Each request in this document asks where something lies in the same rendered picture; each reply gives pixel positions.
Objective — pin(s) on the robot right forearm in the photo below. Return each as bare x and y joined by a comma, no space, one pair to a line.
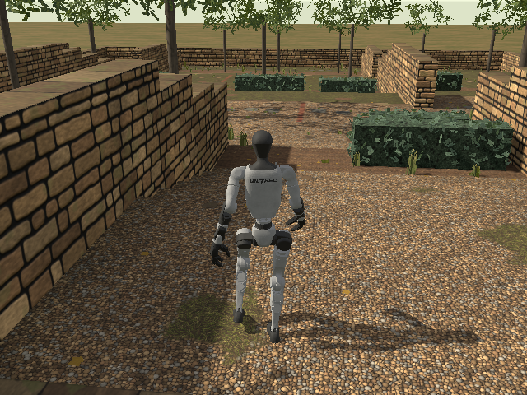
299,213

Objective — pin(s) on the robot left forearm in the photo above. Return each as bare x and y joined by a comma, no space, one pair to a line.
222,225

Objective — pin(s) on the robot right upper arm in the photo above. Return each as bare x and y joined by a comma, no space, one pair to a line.
289,174

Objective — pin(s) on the left robot hand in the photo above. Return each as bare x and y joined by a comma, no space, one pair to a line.
214,253

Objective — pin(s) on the right robot hand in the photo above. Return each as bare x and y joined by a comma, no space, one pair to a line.
296,227

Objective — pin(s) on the robot right thigh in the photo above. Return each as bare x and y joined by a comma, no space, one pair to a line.
283,242

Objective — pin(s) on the robot left upper arm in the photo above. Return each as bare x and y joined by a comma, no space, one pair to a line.
237,174

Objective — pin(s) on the right robot shin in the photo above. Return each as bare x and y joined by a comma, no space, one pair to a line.
276,302

